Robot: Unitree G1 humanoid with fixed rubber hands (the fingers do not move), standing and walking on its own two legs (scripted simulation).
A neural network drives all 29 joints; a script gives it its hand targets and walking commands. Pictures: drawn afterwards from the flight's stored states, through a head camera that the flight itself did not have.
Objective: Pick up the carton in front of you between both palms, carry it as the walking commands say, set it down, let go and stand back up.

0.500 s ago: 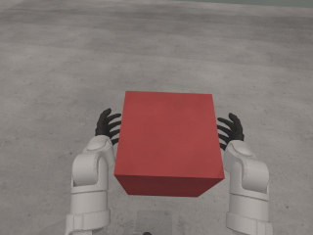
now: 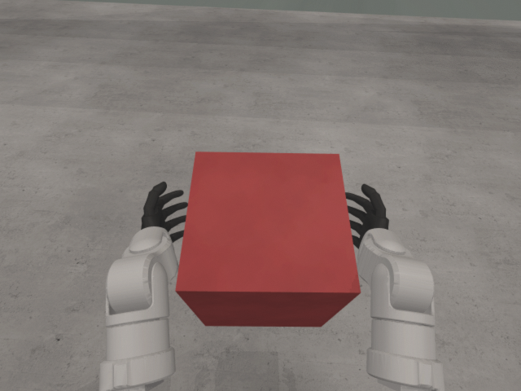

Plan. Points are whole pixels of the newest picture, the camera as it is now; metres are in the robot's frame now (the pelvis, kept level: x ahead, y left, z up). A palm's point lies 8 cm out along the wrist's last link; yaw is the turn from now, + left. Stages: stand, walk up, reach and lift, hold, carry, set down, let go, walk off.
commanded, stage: carry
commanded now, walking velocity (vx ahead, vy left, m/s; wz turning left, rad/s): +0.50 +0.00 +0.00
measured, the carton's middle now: (265, 248) +0.34 +0.00 +0.04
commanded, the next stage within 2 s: none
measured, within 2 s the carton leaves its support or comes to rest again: neither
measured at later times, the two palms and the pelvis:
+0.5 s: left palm (171, 145) +0.54 +0.17 +0.09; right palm (326, 143) +0.54 -0.13 +0.09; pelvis +0.31 +0.02 -0.01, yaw +0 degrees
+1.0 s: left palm (198, 72) +0.83 +0.15 +0.09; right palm (315, 76) +0.83 -0.15 +0.09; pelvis +0.61 +0.00 -0.01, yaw +1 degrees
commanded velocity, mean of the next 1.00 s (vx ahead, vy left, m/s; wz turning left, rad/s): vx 0.50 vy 0.00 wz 0.00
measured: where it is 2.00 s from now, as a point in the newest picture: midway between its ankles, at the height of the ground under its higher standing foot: (251, 190)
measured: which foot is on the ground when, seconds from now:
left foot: down 0.00-0.06, up 0.08-0.48, down 0.50-1.00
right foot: up 0.00-0.02, down 0.04-0.52, up 0.54-0.98, down 1.00-1.00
